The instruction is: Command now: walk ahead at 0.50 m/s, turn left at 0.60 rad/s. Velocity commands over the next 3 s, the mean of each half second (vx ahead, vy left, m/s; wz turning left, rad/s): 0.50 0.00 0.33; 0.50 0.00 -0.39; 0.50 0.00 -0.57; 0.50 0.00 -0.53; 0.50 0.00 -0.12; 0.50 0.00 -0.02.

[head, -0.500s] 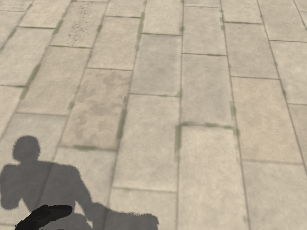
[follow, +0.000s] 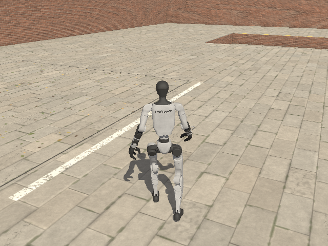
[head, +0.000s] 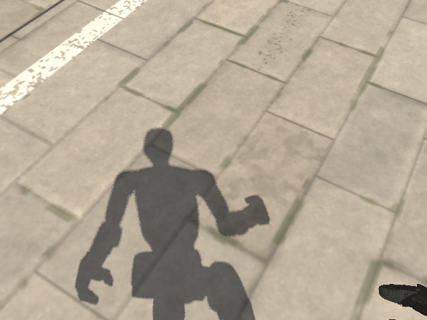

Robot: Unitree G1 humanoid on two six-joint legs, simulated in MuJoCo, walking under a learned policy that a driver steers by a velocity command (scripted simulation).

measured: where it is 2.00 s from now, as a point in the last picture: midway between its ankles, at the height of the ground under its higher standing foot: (278, 150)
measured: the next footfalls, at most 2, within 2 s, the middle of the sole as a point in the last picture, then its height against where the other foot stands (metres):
right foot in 0.50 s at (257, 305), level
left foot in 1.00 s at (193, 222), level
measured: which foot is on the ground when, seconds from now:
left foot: down 0.00-0.52, up 0.54-0.98, down 1.00-1.00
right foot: down 0.00-0.00, up 0.02-0.48, down 0.50-1.00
